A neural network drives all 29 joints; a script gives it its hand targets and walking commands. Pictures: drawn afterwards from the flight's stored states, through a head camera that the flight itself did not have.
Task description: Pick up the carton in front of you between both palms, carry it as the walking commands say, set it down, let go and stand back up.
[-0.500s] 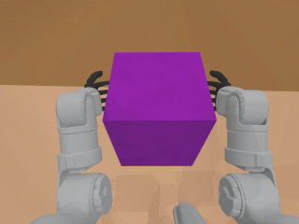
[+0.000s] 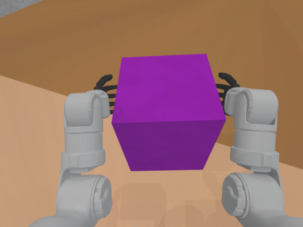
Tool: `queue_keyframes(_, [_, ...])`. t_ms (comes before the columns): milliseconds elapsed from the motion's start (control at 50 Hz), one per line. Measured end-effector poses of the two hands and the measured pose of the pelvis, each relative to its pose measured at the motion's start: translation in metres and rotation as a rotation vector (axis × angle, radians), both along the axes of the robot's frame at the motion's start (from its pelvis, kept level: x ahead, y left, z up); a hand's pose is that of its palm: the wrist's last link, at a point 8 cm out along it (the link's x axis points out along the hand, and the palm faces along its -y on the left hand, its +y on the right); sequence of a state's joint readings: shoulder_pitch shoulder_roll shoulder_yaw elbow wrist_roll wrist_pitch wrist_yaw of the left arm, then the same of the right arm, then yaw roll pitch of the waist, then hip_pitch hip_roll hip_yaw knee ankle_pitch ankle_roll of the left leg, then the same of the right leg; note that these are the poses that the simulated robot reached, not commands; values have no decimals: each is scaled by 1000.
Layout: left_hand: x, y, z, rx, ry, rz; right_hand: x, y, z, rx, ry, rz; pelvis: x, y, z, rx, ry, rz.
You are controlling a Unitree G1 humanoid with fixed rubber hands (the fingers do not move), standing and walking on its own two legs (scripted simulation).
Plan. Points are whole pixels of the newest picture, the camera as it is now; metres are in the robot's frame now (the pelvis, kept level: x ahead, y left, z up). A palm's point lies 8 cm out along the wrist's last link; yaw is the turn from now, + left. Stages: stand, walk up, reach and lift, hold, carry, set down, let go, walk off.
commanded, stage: carry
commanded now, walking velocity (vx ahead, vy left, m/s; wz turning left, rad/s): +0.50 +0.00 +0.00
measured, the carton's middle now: (165, 117) +0.39 +0.02 +0.10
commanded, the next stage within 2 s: none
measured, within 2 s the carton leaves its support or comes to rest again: neither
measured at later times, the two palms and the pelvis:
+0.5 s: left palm (136, 39) +0.67 +0.14 +0.18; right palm (225, 42) +0.68 -0.16 +0.17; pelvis +0.30 -0.01 +0.02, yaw +0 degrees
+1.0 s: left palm (142, 0) +0.98 +0.16 +0.21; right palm (211, 4) +0.94 -0.14 +0.20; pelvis +0.59 +0.03 +0.06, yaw -1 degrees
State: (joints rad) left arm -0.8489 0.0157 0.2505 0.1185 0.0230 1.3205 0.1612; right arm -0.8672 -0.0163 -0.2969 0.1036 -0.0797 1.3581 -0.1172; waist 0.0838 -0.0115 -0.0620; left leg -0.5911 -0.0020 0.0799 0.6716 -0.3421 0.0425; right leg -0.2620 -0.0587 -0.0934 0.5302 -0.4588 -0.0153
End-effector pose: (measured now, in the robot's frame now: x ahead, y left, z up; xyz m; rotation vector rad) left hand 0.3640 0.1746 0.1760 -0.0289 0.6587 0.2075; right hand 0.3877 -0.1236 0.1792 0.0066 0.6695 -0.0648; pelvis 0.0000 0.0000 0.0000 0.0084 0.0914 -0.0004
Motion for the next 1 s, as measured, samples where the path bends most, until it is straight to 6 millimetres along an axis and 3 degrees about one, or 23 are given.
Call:
queue_keyframes(80, [59,1,0,-14,-5,-53,40,0,1,-36,-6,-41,51,14,-8,12,-17,-9])
queue_keyframes(180, [119,-17,-4,-14,78,-126,73,-17,-11,-57,78,-101,102,21,8,-18,-12,-7])
queue_keyframes(260, [168,-30,3,-23,60,-154,111,-30,-3,-51,61,-139,142,20,15,-27,-9,-9])
queue_keyframes(360, [233,-41,13,-28,20,-142,180,-41,8,-31,21,-148,206,11,16,-29,0,-11])
queue_keyframes(440, [284,-44,10,1,21,-110,244,-45,2,-19,21,-108,265,-3,8,-51,-19,-2])
queue_keyframes(540, [321,-28,-2,30,89,-38,313,-29,-4,-11,86,-27,318,-14,25,-29,-23,-2])
queue_keyframes(640, [366,-11,11,10,64,21,374,-11,10,4,63,7,367,-16,41,-10,-13,3])
queue_keyframes(740, [432,-2,37,-6,-8,27,436,-2,34,17,-7,-7,429,-7,46,-6,-1,1])
queue_keyframes(820, [496,3,43,-20,-22,-24,487,3,43,-8,-22,-34,490,10,39,0,-8,-6])
queue_keyframes(880, [542,0,38,-25,3,-89,516,0,38,-40,1,-70,530,22,36,12,-23,-15])
queue_keyframes(1000, [611,-18,32,-26,97,-169,555,-17,26,-54,97,-136,588,35,59,-24,-20,-16])
